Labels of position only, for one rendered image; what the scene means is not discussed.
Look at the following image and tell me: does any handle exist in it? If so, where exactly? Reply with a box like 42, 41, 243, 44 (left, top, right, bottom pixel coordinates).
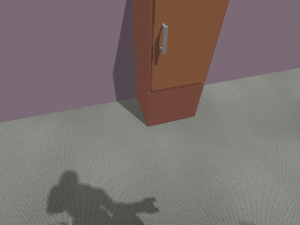
160, 23, 169, 54

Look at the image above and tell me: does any cupboard door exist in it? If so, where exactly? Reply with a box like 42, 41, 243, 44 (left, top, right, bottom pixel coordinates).
151, 0, 229, 91

